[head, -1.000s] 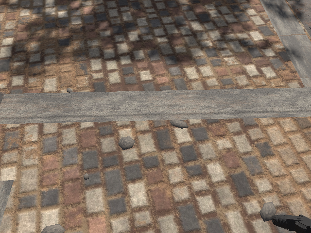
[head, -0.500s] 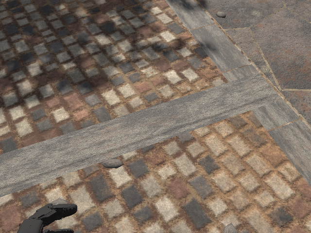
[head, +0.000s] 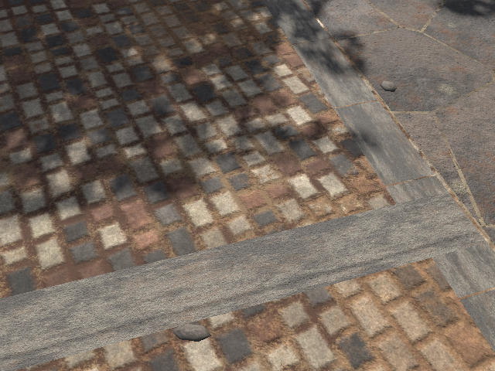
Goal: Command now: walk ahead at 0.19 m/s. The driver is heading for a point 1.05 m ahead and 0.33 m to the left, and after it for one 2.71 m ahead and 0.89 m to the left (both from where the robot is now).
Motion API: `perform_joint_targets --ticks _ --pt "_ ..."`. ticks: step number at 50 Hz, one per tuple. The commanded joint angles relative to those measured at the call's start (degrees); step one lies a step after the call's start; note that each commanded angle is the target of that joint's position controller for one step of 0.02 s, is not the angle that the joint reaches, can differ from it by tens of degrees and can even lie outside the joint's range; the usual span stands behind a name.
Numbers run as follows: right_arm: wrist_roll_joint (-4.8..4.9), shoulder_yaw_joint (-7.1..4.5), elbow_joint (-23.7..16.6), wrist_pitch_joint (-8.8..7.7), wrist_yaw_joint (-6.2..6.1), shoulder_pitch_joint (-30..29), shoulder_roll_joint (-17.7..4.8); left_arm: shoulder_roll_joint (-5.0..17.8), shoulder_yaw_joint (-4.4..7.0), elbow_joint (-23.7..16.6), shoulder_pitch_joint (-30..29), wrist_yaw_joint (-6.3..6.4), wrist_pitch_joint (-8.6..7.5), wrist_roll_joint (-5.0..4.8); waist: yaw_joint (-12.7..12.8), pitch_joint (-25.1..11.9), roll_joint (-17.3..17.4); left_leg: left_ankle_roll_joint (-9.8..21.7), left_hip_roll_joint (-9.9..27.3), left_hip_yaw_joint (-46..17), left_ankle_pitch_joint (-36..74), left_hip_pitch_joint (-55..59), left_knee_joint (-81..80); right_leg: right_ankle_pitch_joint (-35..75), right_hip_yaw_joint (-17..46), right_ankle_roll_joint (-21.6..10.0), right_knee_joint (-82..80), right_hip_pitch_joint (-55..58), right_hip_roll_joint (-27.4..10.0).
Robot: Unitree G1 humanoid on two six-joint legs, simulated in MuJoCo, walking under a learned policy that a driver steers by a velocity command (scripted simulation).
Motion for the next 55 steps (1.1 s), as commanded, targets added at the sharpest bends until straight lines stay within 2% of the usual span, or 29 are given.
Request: perform_joint_targets --ticks 1,3,5,6,8,9,12,14,17,21,22,23,24,25,26,27,30,35,42,45,47,48,49,50,51,52,53,54,55 --pt "0.94 -2.74 -1.3 0.19 -0.05 2.7 -10.5 5.9 1.48 -2.0 2.4 0.63 1.38 -0.58 -1.5 -3.4 10.8 9.3 11.3 -18.5 -21.6 12.0 -12.5 -4.8 -0.7 -1.2 2.5 -11.2 0.1" --pt "0.57 -2.71 -1.1 -0.34 -0.40 2.7 -10.2 5.2 1.41 -1.7 2.8 0.44 0.67 -0.89 -1.0 -2.1 12.3 10.1 13.1 -22.6 -25.8 9.6 -15.7 -3.6 0.2 -3.1 2.4 -9.6 -0.3" --pt "0.78 -2.50 -2.5 -0.91 -0.73 -2.3 -8.9 5.2 1.64 0.5 5.9 0.18 -0.65 -0.93 1.5 -1.6 10.0 8.2 10.8 -17.7 -20.0 5.7 -13.6 -1.2 1.4 -5.6 -2.7 -4.3 -1.8" --pt "1.05 -2.24 -3.5 -1.33 -0.62 -5.1 -7.7 5.8 1.93 1.7 7.2 0.11 -1.20 -0.84 2.4 -1.3 6.6 6.4 7.8 -12.7 -13.6 3.0 -9.9 0.1 3.4 -6.6 -6.4 -0.7 -3.4" --pt "1.10 -1.69 -4.8 -3.16 -0.05 -7.6 -5.1 10.4 3.48 3.7 9.9 0.17 -1.74 -1.29 2.5 0.0 -6.8 1.9 -1.7 1.2 -1.6 -7.7 6.4 4.7 15.9 -9.3 -14.0 9.1 -11.5" --pt "0.84 -1.91 -5.0 -4.20 0.22 -8.3 -6.3 11.4 3.89 3.3 9.1 0.05 -1.86 -1.37 2.8 2.9 -8.4 1.3 -1.5 2.9 -4.0 -15.0 8.6 13.2 19.7 -11.0 -13.9 12.9 -15.9" --pt "1.90 -1.65 -6.4 -5.28 1.74 -11.8 -5.5 8.4 3.28 5.1 14.3 -0.20 -2.37 -1.20 4.6 5.0 -6.7 2.2 2.4 1.0 -20.3 -30.2 17.9 29.9 21.3 -13.6 -12.4 24.5 -21.2" --pt "2.50 -1.18 -7.3 -5.36 2.96 -14.6 -4.6 8.4 3.17 5.8 15.1 -0.23 -1.86 -1.63 4.9 5.9 -5.6 2.2 3.3 2.1 -14.7 -31.4 14.8 31.5 17.6 -11.7 -13.6 25.6 -19.6" --pt "2.23 -0.51 -6.7 -4.82 4.43 -11.8 -3.0 9.6 3.20 4.7 10.3 -0.25 -1.34 -1.35 1.8 4.3 -7.4 1.9 0.2 5.3 -2.1 -12.0 8.1 35.8 9.5 -9.2 -16.3 12.1 -15.0" --pt "1.59 -4.06 -1.0 -2.86 2.31 5.8 -9.3 10.9 3.51 4.8 7.3 -0.04 -2.56 -2.03 -8.7 -3.8 -5.8 5.5 -4.1 5.9 4.3 21.0 2.5 49.5 2.2 -4.5 -0.6 -0.3 -10.6" --pt "1.43 -5.13 1.0 -2.38 1.28 13.8 -11.6 9.6 3.05 4.4 6.6 -0.03 -2.88 -1.16 -12.2 -7.1 -2.4 7.5 2.0 -1.4 1.6 32.5 2.0 39.0 1.2 -2.7 12.3 -9.4 -8.5" --pt "0.43 -5.52 1.6 -2.32 0.64 17.9 -17.0 1.8 0.97 2.7 11.3 -0.14 -3.59 -0.06 -8.7 -14.5 14.3 14.9 18.3 -27.9 -6.9 41.8 -5.9 -1.5 1.2 0.0 35.0 -20.8 -0.4" --pt "0.76 -4.55 1.7 -2.91 1.09 16.8 -14.2 3.9 1.46 2.8 10.2 -0.52 -4.63 -1.98 -9.1 -15.0 14.2 18.8 22.4 -45.0 -18.7 39.4 -17.0 -11.3 8.2 -0.1 44.8 -28.1 1.1" --pt "1.11 -3.74 0.6 -3.72 1.31 10.7 -12.0 7.3 2.45 1.5 6.6 -0.72 -5.26 -3.76 -7.2 -5.3 9.7 16.8 21.2 -39.1 -23.0 31.6 -18.6 -7.6 8.0 -1.3 47.1 -33.0 -2.7" --pt "1.03 -3.12 -0.1 -4.30 1.57 6.5 -9.5 7.8 2.52 0.9 4.0 -0.64 -5.45 -3.87 -5.5 -0.4 6.1 14.9 18.6 -31.3 -19.1 23.7 -19.5 -2.1 6.7 -2.3 45.1 -31.8 -5.6" --pt "0.47 -2.66 -0.5 -4.77 1.95 3.8 -8.2 7.2 2.76 1.5 4.1 -0.22 -5.14 -2.93 -3.5 1.8 4.3 13.3 15.9 -25.1 -13.1 17.6 -20.4 1.7 6.1 -2.3 42.2 -28.9 -7.5" --pt "-0.08 -2.16 0.1 -5.35 2.03 2.6 -6.8 5.2 3.10 2.7 7.0 0.14 -3.23 -1.85 -0.1 1.6 5.8 11.8 12.0 -15.4 -5.1 10.2 -23.6 6.2 6.0 -1.7 35.9 -22.0 -9.8" --pt "0.05 -2.68 2.3 -5.13 0.22 8.0 -9.3 4.7 3.22 -0.6 -3.1 0.12 -2.83 -0.81 -1.9 4.0 3.8 12.4 11.7 -10.2 0.7 12.6 -26.3 18.2 4.9 1.3 21.2 -30.1 -10.0" --pt "1.15 -3.00 5.5 -4.10 -0.57 15.4 -10.0 3.0 1.88 -4.1 -16.1 -1.73 -3.83 -1.51 -6.2 5.6 3.5 11.0 11.6 -5.3 4.9 17.7 -24.2 26.5 2.2 1.9 3.7 -27.2 -6.6" --pt "1.57 -3.41 6.2 -3.17 -0.73 16.8 -10.6 4.2 1.90 -5.6 -18.2 -2.66 -4.61 -1.77 -5.5 5.9 4.2 10.5 13.7 -7.6 7.1 22.1 -20.0 21.7 3.3 0.8 -0.8 -26.0 -5.5" --pt "1.70 -3.92 5.8 -2.72 -0.85 15.6 -11.8 6.4 2.59 -4.9 -14.6 -2.83 -5.21 -1.91 -2.9 3.8 5.9 9.6 14.5 -9.4 13.1 22.9 -15.9 17.7 2.7 -0.3 -2.3 -19.4 -4.0" --pt "1.69 -3.86 5.4 -2.52 -0.84 14.3 -11.8 8.0 3.51 -3.4 -9.0 -2.62 -5.47 -1.86 0.5 0.6 6.2 8.5 12.8 -8.3 21.2 21.9 -9.8 16.7 1.4 -1.5 -4.0 -11.2 -2.6" --pt "1.24 -3.12 4.9 -2.48 -0.78 14.2 -9.8 11.3 5.03 -0.6 1.1 -2.03 -5.68 -1.48 4.6 -6.5 5.2 6.6 9.1 -5.9 22.7 16.6 2.3 17.2 2.4 -3.6 -2.6 4.0 -3.9" --pt "0.23 -1.73 2.9 -2.62 -0.72 15.8 -5.3 15.9 6.19 1.0 10.6 -1.38 -5.58 -0.21 6.5 -16.7 -3.0 3.4 3.3 -2.1 6.9 1.4 22.4 12.8 17.2 -8.0 -1.7 23.7 -16.7" --pt "1.41 -0.55 2.5 -3.66 -0.64 20.9 -1.2 17.0 6.14 1.9 12.1 -1.82 -5.21 -0.26 3.7 -22.5 -17.4 1.4 -3.6 -3.9 -24.5 -14.4 36.7 1.8 40.3 -14.0 -10.1 33.5 -25.8" --pt "2.87 -2.27 2.9 -4.14 -0.69 17.4 -7.9 10.6 4.44 1.1 9.2 -1.86 -5.29 -0.57 4.7 -16.3 -10.7 1.7 0.1 -8.7 -22.8 -19.2 42.9 -3.8 37.3 -11.8 -12.5 28.2 -23.5" --pt "3.41 -2.93 1.6 -4.35 -0.84 13.4 -9.7 8.2 3.55 0.0 3.9 -1.65 -5.36 -0.58 3.7 -8.4 -8.1 2.1 2.2 -7.3 -17.9 -20.7 43.3 4.6 27.6 -9.7 -13.3 19.9 -22.2" --pt "2.94 -3.11 1.7 -4.14 -1.34 12.3 -9.0 6.9 3.05 -0.6 -0.7 -1.69 -5.43 -0.13 1.6 -5.3 -4.2 1.6 4.3 -6.6 -13.7 -17.4 41.5 16.2 20.6 -8.7 -14.0 12.5 -20.1" --pt "2.29 -3.60 1.9 -3.48 -1.61 12.3 -8.4 5.4 2.69 -0.7 -3.4 -1.78 -5.53 0.18 -0.1 -2.7 -4.1 1.0 5.5 -6.7 -11.7 -14.5 39.1 27.0 14.1 -8.1 -14.5 7.0 -18.1"
Velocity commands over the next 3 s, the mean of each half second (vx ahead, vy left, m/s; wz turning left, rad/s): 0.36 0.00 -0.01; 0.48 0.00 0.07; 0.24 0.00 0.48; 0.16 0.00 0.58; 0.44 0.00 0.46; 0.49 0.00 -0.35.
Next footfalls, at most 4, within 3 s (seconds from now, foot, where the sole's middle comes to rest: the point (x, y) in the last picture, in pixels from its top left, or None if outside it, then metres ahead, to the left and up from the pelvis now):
0.44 left None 0.28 0.13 -0.77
0.98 right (298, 346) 0.58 -0.11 -0.77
1.46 left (206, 307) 0.68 0.14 -0.77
1.90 right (278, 285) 0.76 -0.06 -0.77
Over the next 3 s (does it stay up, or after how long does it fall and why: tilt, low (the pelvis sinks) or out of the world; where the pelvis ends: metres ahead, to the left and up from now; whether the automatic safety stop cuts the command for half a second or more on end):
stays up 1.00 0.43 -0.01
